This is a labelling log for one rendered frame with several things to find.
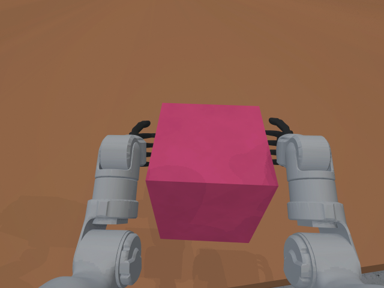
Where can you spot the left robot forearm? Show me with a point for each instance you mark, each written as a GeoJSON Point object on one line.
{"type": "Point", "coordinates": [115, 187]}

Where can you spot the robot left upper arm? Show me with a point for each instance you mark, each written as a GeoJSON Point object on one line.
{"type": "Point", "coordinates": [104, 259]}

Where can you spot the robot right hand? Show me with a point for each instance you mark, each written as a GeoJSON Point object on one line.
{"type": "Point", "coordinates": [285, 130]}

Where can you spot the robot right upper arm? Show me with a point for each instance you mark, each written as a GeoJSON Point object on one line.
{"type": "Point", "coordinates": [322, 260]}

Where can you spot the robot left hand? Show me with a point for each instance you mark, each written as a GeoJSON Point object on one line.
{"type": "Point", "coordinates": [137, 129]}

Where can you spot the right robot forearm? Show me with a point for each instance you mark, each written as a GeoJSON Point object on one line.
{"type": "Point", "coordinates": [312, 190]}

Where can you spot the carton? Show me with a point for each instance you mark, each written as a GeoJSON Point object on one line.
{"type": "Point", "coordinates": [210, 175]}

